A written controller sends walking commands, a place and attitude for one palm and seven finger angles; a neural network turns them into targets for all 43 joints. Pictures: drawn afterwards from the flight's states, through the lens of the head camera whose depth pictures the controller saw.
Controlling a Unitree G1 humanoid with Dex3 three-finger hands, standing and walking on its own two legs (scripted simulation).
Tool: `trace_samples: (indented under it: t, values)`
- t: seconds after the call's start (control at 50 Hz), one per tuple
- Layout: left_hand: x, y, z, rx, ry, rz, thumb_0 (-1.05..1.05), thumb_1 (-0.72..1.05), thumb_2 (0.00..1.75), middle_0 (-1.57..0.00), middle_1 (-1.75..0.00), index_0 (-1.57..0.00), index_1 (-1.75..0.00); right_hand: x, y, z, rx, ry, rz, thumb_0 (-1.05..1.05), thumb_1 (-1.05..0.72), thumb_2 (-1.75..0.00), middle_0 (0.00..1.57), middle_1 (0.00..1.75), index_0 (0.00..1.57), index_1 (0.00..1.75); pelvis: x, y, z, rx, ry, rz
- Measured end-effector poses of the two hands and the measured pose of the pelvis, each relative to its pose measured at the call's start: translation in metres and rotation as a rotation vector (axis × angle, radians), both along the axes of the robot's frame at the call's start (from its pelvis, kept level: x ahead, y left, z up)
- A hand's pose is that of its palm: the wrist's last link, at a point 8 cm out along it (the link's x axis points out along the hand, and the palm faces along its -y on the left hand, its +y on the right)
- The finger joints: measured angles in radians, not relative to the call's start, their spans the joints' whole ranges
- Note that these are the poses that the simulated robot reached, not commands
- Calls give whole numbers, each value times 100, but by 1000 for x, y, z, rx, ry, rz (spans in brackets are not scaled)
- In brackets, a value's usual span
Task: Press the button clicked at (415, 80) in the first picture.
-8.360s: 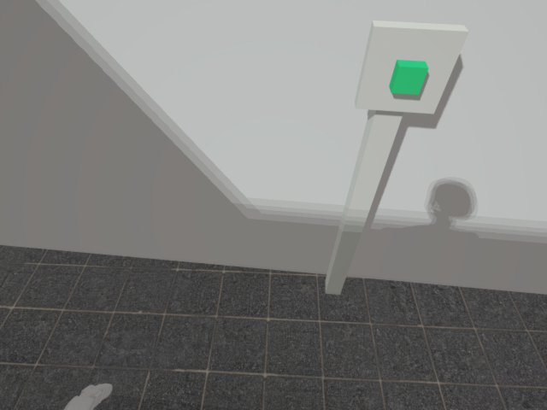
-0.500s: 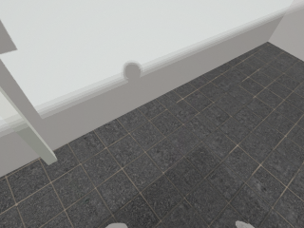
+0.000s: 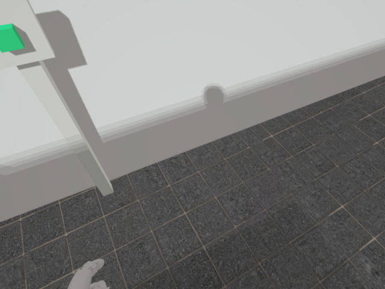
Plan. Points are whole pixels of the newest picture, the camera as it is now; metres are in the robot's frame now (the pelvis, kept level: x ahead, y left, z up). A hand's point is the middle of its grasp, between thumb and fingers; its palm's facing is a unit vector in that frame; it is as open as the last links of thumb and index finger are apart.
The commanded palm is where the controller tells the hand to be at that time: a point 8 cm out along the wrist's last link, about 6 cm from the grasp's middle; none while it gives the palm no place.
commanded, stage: turn to face it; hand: left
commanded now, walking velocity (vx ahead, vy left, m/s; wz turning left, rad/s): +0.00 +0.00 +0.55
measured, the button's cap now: (7, 37) +0.66 +0.47 +0.18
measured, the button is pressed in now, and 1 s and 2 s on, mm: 0 0 0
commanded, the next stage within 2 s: take the last steps up to it in 0.40 s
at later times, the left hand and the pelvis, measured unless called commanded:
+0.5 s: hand out of the picture -0.06 +0.19 -0.17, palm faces +0.32 -0.91 -0.24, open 7.4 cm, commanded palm none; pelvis -0.03 -0.01 -0.01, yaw +16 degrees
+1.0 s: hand out of the picture +0.03 +0.22 -0.16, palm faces +0.29 -0.94 -0.19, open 7.4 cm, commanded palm none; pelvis +0.03 +0.03 +0.00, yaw +17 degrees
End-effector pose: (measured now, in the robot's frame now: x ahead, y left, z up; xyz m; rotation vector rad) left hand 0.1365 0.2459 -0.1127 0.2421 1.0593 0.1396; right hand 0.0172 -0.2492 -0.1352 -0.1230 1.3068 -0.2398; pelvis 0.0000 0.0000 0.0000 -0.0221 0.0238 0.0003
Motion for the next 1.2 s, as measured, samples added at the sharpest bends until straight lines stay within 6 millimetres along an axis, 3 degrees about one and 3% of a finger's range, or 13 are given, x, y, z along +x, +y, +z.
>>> trace_samples:
  t: [0.06, 0.12, 0.24, 0.34, 0.44, 0.54, 0.64, 0.74, 0.84, 0.94, 1.06, 1.12, 1.2]
  values:
    - [-11, -13, 4, 12, -30, 29, 1, 91, 90, -20, -30, -20, -30, -7, -15, -11, 19, 27, 18, 1, -90, -89, 20, 30, 21, 30, -6, -14, -4, 15, 1, 35]
    - [-35, -23, 7, 33, -29, 63, 1, 91, 90, -21, -30, -20, -30, -6, -31, -18, 28, 37, 44, 1, -91, -89, 20, 30, 20, 30, -12, -26, -6, 25, -14, 67]
    - [-89, -32, 12, 31, 33, 166, 1, 91, 90, -21, -30, -20, -30, 14, -49, -11, 23, 20, 127, 1, -91, -89, 20, 30, 20, 29, -16, -36, 3, 56, -40, 148]
    - [-129, -34, 4, 5, 72, 256, 1, 91, 90, -21, -30, -20, -30, 36, -48, -8, 2, 30, 214, 1, -91, -89, 20, 30, 20, 29, -18, -34, 3, 60, -42, 214]
    - [-180, -27, -12, -33, 151, 344, 1, 91, 90, -21, -30, -20, -30, 73, -22, -3, -20, -1, 316, 1, -91, -89, 20, 30, 20, 29, -23, -21, 0, 57, -35, 260]
    - [-237, -7, -39, -78, 253, 436, 1, 91, 90, -21, -30, -20, -30, 116, 28, 2, -42, -114, 426, 1, -91, -89, 20, 30, 20, 29, -31, 5, -13, 29, -30, 297]
    - [-268, 10, -43, -99, 341, 460, 1, 91, 90, -20, -30, -19, -30, 127, 72, 19, -22, -209, 470, 1, -91, -89, 20, 30, 20, 29, -33, 21, -7, 21, -48, 286]
    - [-254, 21, -31, -116, 299, 443, 1, 91, 90, -20, -29, -19, -30, 108, 91, 23, 8, -192, 450, 0, -91, -89, 20, 30, 20, 30, -25, 32, 5, 4, -52, 307]
    - [-220, 25, -26, -121, 248, 419, 1, 91, 90, -20, -29, -19, -30, 84, 74, 18, -12, -112, 393, -1, -94, -89, 20, 30, 21, 30, -13, 38, 8, 16, -46, 308]
    - [-168, 24, -22, -118, 206, 378, 1, 91, 90, -20, -29, -19, -30, 47, 51, 7, -12, 41, 326, 0, -93, -89, 20, 30, 21, 30, 9, 33, 7, 29, -38, 305]
    - [-84, 14, -19, -84, 134, 306, 1, 91, 90, -20, -29, -19, -30, 18, 24, -10, 15, 220, 241, 1, -91, -89, 20, 30, 20, 30, 51, 16, -2, 37, -30, 290]
    - [-52, 6, -22, -62, 73, 306, 1, 91, 90, -20, -29, -19, -30, 22, 13, -22, 33, 288, 238, 1, -91, -89, 20, 30, 20, 30, 72, 5, -12, 32, -38, 302]
    - [-45, -9, -17, -71, 64, 373, 0, 92, 90, -20, -30, -20, -30, 67, 11, -19, 42, 265, 272, 1, -91, -89, 20, 30, 20, 29, 97, 1, -5, 33, -52, 318]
